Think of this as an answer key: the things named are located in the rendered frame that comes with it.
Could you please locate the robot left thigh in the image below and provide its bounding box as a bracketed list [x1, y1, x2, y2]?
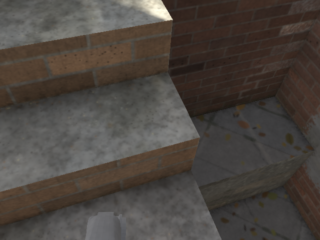
[85, 212, 126, 240]

